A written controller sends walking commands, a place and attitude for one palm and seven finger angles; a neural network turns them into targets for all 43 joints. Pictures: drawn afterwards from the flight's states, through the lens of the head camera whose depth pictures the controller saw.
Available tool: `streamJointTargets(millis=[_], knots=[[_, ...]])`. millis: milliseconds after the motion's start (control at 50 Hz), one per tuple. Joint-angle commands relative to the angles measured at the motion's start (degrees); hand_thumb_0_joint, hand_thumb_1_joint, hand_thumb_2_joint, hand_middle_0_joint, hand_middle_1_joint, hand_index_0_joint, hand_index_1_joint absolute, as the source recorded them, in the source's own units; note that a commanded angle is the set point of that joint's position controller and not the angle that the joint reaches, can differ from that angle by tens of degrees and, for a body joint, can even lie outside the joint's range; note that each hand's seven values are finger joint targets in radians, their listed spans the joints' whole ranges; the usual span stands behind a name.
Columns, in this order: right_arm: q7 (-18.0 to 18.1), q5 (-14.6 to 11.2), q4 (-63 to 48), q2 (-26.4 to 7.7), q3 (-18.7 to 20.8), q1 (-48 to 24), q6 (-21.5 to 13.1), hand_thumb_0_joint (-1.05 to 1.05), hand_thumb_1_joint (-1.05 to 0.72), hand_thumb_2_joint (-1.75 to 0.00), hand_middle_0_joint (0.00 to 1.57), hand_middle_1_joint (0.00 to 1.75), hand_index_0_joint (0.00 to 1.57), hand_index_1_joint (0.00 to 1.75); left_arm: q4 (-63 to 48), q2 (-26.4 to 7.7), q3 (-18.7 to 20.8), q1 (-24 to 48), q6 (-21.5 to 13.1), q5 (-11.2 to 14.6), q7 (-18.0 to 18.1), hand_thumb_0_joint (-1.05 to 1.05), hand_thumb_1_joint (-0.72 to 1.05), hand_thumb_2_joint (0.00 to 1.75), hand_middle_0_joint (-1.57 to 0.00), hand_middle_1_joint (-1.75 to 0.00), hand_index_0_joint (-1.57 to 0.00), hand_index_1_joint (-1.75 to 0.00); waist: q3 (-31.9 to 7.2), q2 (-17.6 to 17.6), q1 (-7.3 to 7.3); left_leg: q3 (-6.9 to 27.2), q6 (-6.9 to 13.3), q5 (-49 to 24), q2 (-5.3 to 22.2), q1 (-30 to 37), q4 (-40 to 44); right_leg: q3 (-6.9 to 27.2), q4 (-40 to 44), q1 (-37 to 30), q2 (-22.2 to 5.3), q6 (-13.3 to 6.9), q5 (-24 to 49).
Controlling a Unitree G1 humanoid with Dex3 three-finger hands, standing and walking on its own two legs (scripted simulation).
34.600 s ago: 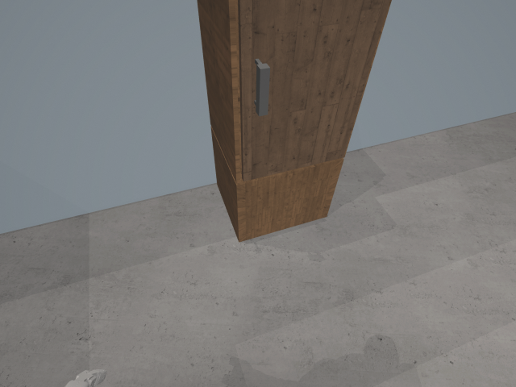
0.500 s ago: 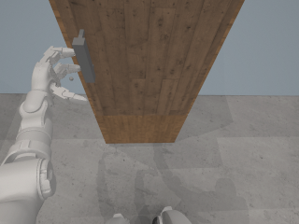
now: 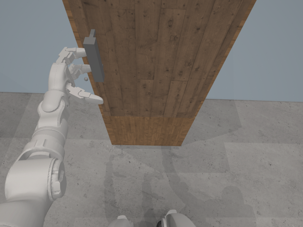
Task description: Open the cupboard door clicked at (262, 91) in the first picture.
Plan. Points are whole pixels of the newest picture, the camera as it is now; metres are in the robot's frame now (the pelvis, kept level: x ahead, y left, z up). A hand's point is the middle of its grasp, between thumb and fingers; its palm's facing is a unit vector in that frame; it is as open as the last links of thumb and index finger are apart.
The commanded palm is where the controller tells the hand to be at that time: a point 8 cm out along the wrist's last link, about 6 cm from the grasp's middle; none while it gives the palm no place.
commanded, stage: slide the fingers in behind the handle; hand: left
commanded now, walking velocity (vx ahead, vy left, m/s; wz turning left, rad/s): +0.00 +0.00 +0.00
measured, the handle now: (96, 56) +0.57 +0.14 +0.09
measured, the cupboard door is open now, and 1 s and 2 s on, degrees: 0 0 0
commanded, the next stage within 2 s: move the hooked fingers beside the handle in 0.62 s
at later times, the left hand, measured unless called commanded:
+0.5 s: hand (87, 79) +0.48 +0.15 +0.09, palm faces -0.02 -1.00 -0.02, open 14.4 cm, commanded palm +0.46 +0.17 +0.09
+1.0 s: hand (86, 77) +0.49 +0.16 +0.09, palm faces -0.04 -1.00 -0.01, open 14.2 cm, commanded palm +0.47 +0.18 +0.09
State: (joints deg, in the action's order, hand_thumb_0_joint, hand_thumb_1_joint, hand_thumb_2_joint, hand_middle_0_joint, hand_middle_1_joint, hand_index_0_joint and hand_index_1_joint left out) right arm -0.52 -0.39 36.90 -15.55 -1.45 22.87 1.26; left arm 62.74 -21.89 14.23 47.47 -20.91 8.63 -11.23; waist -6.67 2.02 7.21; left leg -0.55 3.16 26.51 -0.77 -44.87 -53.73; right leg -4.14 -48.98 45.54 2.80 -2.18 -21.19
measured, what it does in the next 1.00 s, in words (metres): stands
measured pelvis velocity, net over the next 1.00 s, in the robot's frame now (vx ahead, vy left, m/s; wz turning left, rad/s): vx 0.00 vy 0.00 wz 0.02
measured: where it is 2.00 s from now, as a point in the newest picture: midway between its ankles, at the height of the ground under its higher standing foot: outside the picture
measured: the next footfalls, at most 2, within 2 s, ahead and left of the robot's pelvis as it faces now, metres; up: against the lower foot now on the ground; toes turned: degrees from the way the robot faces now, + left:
none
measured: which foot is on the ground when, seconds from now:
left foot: down 0.00-1.00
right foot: down 0.00-1.00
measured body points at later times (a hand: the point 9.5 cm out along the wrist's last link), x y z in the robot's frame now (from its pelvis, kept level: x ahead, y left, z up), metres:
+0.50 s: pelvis +0.00 +0.00 +0.00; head +0.10 +0.01 +0.44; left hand +0.48 +0.21 +0.09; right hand +0.04 -0.26 -0.12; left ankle -0.01 +0.08 -0.69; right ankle +0.02 -0.10 -0.69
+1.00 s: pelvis +0.00 +0.00 +0.00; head +0.10 +0.02 +0.44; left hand +0.48 +0.21 +0.09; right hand +0.04 -0.26 -0.12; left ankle -0.01 +0.08 -0.69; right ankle +0.02 -0.10 -0.69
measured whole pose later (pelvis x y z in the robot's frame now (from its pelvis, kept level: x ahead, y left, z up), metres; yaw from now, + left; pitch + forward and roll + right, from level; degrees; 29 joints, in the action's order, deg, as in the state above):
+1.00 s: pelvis +0.00 +0.00 +0.00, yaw +1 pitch +19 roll -3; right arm -0.8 -0.2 38.6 -15.2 -1.5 21.0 -0.1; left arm 64.5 -21.2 11.5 50.8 -21.3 8.9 -10.7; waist -6.7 1.7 6.4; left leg 0.8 3.0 26.6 -1.5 -46.5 -54.6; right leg -5.4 -49.9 46.7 2.1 -2.3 -21.9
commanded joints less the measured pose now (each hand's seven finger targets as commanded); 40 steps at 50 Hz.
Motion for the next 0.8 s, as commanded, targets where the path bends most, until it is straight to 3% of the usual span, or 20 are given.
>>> streamJointTargets(millis=[0, 20, 80, 140, 220, 240, 280, 300, 420, 480, 600, 660, 720, 740, 780], knots=[[0.60, -0.03, -3.16, -9.69, 3.58, 7.07, -1.91, 0.00, -0.90, -0.90, 0.20, 0.30, 0.20, 0.30, -12.38, -6.67, -1.56, 29.00, -4.62, -0.64, -1.03, 0.00, -0.50, 0.30, -0.30, -1.20, -0.30, -1.20, -23.63, 3.47, 2.71, 5.22, -2.57, -21.58, 1.22, 17.23, 6.22, 2.58, 3.97, -7.68, 0.24, 0.24, 14.63], [0.58, -0.05, -3.11, -9.46, 3.48, 6.83, -2.00, 0.00, -0.90, -0.90, 0.20, 0.30, 0.20, 0.30, -11.58, -5.17, -2.87, 29.15, -4.52, -0.79, -1.07, 0.00, -0.50, 0.30, -0.30, -1.20, -0.30, -1.20, -22.58, 4.06, 3.17, 5.18, -2.65, -21.50, 1.22, 17.17, 6.20, 2.59, 4.05, -6.99, 0.19, 0.23, 14.62], [0.29, 0.05, -3.06, -9.19, 3.63, 6.88, -2.43, 0.00, -0.90, -0.90, 0.20, 0.30, 0.20, 0.30, -13.30, -1.10, -5.70, 29.28, -4.74, -0.36, -1.27, 0.00, -0.50, 0.30, -0.30, -1.20, -0.30, -1.20, -24.17, 5.66, 3.32, 5.82, -3.10, -25.08, 1.40, 20.52, 5.80, 1.95, 3.69, -5.25, 0.33, 0.08, 15.25], [0.34, 0.03, -2.24, -9.42, 3.60, 6.82, -2.36, 0.00, -0.90, -0.90, 0.20, 0.30, 0.20, 0.30, -11.15, -1.60, -5.58, 30.19, -4.05, -0.25, -1.02, 0.00, -0.50, 0.30, -0.30, -1.20, -0.30, -1.20, -22.25, 2.31, 4.04, 5.65, -2.71, -22.10, 1.33, 17.64, 5.78, 2.11, 4.09, -5.78, 0.31, 0.36, 14.72], [0.20, 0.04, -1.93, -9.09, 3.60, 6.40, -2.90, 0.00, -0.90, -0.90, 0.20, 0.30, 0.20, 0.30, -11.93, 1.70, -8.39, 32.09, -4.11, -0.45, -0.79, 0.00, -0.50, 0.30, -0.30, -1.20, -0.30, -1.20, -22.50, 5.22, 4.24, 6.01, -2.86, -21.80, 1.13, 19.26, 5.80, 1.92, 4.00, -4.06, 0.16, 0.14, 13.82], [0.22, 0.17, -1.66, -9.35, 3.75, 6.70, -2.93, 0.00, -0.90, -0.90, 0.20, 0.30, 0.20, 0.30, -12.41, 0.15, -7.23, 32.51, -4.20, -0.51, -0.51, 0.00, -0.50, 0.30, -0.30, -1.20, -0.30, -1.20, -23.17, 4.51, 4.22, 6.18, -2.94, -22.34, 1.24, 19.35, 5.63, 1.88, 3.88, -4.37, 0.14, 0.13, 14.17], [0.26, 0.14, -1.73, -9.43, 3.75, 7.00, -2.96, 0.00, -0.90, -0.90, 0.20, 0.30, 0.20, 0.30, -12.41, 0.19, -7.57, 32.11, -4.24, -0.55, -0.55, 0.00, -0.50, 0.30, -0.30, -1.20, -0.30, -1.20, -23.93, 4.36, 4.12, 6.42, -3.05, -24.14, 1.19, 20.12, 5.58, 1.81, 3.65, -4.63, 0.13, 0.01, 14.98], [0.10, 0.11, -1.70, -8.99, 3.69, 6.60, -3.03, 0.00, -0.90, -0.90, 0.20, 0.30, 0.20, 0.30, -12.83, 2.99, -9.82, 32.15, -4.22, -0.58, -0.77, 0.00, -0.50, 0.30, -0.30, -1.20, -0.30, -1.20, -24.03, 6.18, 4.40, 6.47, -3.33, -25.88, 1.32, 21.47, 5.47, 1.59, 3.56, -3.51, 0.12, 0.10, 15.45], [-0.14, 0.18, -0.97, -9.01, 3.92, 6.51, -3.07, 0.00, -0.90, -0.90, 0.20, 0.30, 0.20, 0.30, -12.54, 5.08, -11.26, 33.21, -3.84, -0.34, -0.37, 0.00, -0.50, 0.30, -0.30, -1.20, -0.30, -1.20, -23.17, 4.48, 5.10, 6.77, -3.40, -26.09, 1.37, 21.77, 5.22, 1.31, 3.83, -2.53, 0.23, 0.27, 15.23], [-0.02, 0.18, -1.03, -9.39, 3.96, 6.83, -3.03, 0.00, -0.90, -0.90, 0.20, 0.30, 0.20, 0.30, -12.35, 1.43, -8.28, 32.49, -3.90, -0.42, -0.15, 0.00, -0.50, 0.30, -0.30, -1.20, -0.30, -1.20, -24.09, 3.76, 4.26, 6.33, -2.95, -25.59, 0.94, 20.22, 5.18, 1.66, 3.62, -5.03, 0.13, 0.08, 16.36], [-0.14, 0.04, -1.35, -8.89, 3.61, 5.98, -3.05, 0.00, -0.90, -0.90, 0.20, 0.30, 0.20, 0.30, -12.12, 2.99, -9.46, 31.66, -3.95, -0.20, -0.94, 0.00, -0.50, 0.30, -0.30, -1.20, -0.30, -1.20, -23.61, 4.52, 3.98, 6.32, -3.05, -25.98, 0.87, 20.20, 5.36, 1.54, 3.62, -5.10, 0.09, 0.09, 16.50], [-0.17, 0.02, -1.53, -9.00, 3.71, 5.86, -2.92, 0.00, -0.90, -0.90, 0.20, 0.30, 0.20, 0.30, -12.33, 2.10, -8.63, 31.34, -4.01, -0.23, -0.77, 0.00, -0.50, 0.30, -0.30, -1.20, -0.30, -1.20, -23.27, 4.08, 3.75, 6.10, -3.02, -25.42, 0.91, 19.70, 5.38, 1.58, 3.61, -5.27, 0.08, 0.08, 16.33], [-0.36, 0.00, -1.36, -8.74, 3.75, 5.71, -2.99, 0.00, -0.90, -0.90, 0.20, 0.30, 0.20, 0.30, -12.69, 4.73, -10.88, 32.12, -4.11, -0.35, -0.62, 0.00, -0.50, 0.30, -0.30, -1.20, -0.30, -1.20, -23.11, 5.89, 4.12, 6.65, -3.54, -26.51, 1.17, 21.61, 5.17, 1.28, 3.46, -2.89, 0.15, 0.11, 15.26], [-0.28, 0.06, -1.20, -9.05, 3.84, 6.14, -2.97, 0.00, -0.90, -0.90, 0.20, 0.30, 0.20, 0.30, -12.15, 3.31, -9.54, 31.78, -4.02, -0.27, -0.48, 0.00, -0.50, 0.30, -0.30, -1.20, -0.30, -1.20, -23.07, 3.73, 4.16, 6.94, -3.58, -26.67, 1.26, 21.08, 5.30, 1.13, 3.43, -3.59, 0.21, 0.10, 15.45], [-0.01, 0.09, -1.20, -9.41, 3.81, 6.37, -2.79, 0.00, -0.90, -0.90, 0.20, 0.30, 0.20, 0.30, -11.56, 0.35, -7.46, 32.03, -3.94, -0.47, -0.25, 0.00, -0.50, 0.30, -0.30, -1.20, -0.30, -1.20, -23.49, 3.48, 4.05, 6.48, -3.09, -25.47, 0.96, 19.81, 5.16, 1.58, 3.42, -4.51, 0.16, 0.06, 15.78]])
